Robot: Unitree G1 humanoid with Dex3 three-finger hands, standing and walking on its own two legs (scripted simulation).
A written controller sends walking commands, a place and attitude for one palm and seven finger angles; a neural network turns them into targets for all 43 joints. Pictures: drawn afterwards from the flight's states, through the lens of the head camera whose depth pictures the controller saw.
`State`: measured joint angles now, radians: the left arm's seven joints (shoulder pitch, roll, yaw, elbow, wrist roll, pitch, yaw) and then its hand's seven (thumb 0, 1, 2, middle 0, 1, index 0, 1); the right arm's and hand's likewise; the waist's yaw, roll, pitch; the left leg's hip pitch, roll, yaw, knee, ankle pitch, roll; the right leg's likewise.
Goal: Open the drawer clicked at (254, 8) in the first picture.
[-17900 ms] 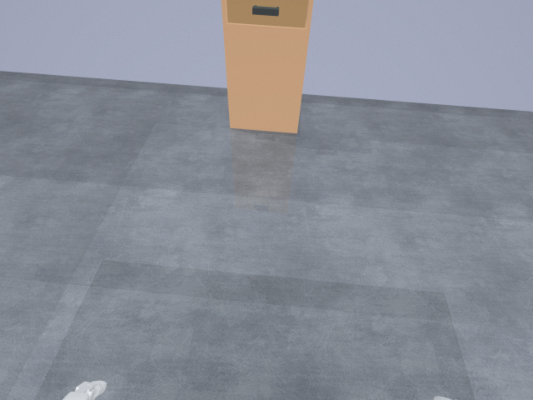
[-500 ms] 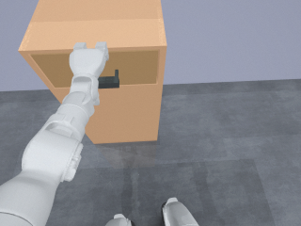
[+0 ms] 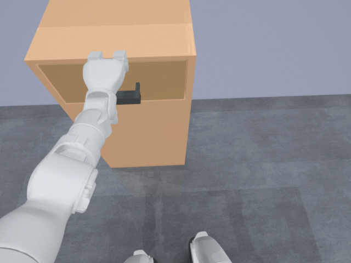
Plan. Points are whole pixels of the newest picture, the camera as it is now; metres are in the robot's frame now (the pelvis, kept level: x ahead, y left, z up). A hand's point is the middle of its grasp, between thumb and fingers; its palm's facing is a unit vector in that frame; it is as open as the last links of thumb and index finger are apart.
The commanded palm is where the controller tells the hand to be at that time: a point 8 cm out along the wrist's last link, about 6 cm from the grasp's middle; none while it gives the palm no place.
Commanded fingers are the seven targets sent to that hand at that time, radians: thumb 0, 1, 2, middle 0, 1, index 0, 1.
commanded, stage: re-aim the fingers above the handle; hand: left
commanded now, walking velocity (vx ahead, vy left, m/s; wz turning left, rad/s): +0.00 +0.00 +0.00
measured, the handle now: (119, 91) +0.57 +0.09 -0.02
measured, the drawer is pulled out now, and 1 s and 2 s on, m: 0.00 0.00 0.00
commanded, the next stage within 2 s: lower the fingers behind the handle in 0.80 s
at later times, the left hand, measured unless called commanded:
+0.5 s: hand (111, 88) +0.53 +0.10 +0.05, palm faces +0.03 +0.00 -1.00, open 13.6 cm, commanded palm +0.50 +0.13 +0.08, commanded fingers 0.00 -0.50 0.30 -0.30 -1.20 -0.30 -1.20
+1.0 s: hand (111, 88) +0.53 +0.10 +0.04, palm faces +0.03 -0.01 -1.00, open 13.6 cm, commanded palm +0.51 +0.13 +0.07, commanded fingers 0.00 -0.50 0.30 -0.30 -1.20 -0.30 -1.20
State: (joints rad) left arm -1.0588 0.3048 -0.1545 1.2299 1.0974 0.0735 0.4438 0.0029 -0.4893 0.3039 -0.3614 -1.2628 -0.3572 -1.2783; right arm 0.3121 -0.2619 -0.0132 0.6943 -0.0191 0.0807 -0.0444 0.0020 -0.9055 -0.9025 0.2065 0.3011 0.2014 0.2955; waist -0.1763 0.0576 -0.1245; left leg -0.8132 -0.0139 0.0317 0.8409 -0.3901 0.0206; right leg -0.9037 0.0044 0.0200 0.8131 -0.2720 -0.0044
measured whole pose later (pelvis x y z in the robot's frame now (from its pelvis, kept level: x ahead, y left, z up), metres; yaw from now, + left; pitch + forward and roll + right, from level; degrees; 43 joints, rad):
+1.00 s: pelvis +0.01 +0.00 +0.00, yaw -1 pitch +20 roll +1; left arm -1.01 0.30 -0.15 1.19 1.10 0.06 0.44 0.00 -0.49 0.30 -0.35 -1.27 -0.35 -1.26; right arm 0.30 -0.26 -0.02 0.69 -0.02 0.08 -0.04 0.00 -0.91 -0.90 0.21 0.30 0.20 0.30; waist -0.16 0.05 -0.13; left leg -0.78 -0.01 0.04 0.82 -0.39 0.02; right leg -0.87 0.01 0.03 0.80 -0.28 0.00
